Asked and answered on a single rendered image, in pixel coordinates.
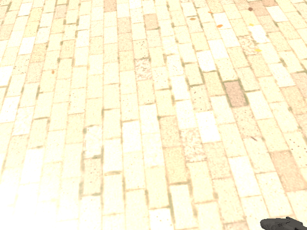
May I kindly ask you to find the right robot hand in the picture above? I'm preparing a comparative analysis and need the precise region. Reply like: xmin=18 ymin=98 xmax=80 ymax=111
xmin=260 ymin=217 xmax=307 ymax=230

